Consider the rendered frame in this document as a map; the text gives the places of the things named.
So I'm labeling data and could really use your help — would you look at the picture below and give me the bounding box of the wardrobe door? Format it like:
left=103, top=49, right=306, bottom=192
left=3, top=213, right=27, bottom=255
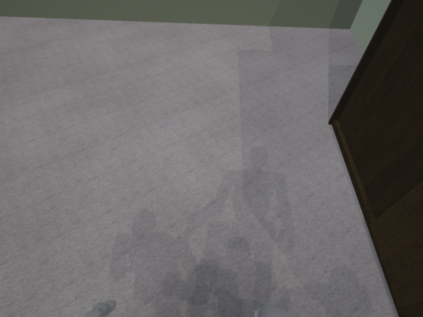
left=369, top=181, right=423, bottom=317
left=338, top=0, right=423, bottom=219

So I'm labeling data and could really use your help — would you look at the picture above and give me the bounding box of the left robot hand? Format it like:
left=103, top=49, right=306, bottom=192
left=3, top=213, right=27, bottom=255
left=83, top=300, right=116, bottom=317

